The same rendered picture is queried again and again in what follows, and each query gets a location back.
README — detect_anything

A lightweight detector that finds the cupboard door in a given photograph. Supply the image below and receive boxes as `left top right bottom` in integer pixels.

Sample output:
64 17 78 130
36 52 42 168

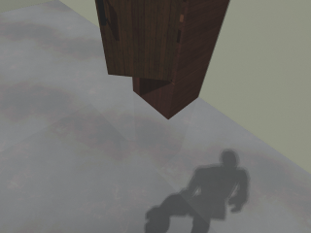
94 0 183 81

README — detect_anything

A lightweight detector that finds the handle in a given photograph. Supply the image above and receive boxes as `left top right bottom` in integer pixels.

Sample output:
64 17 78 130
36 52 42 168
97 0 107 26

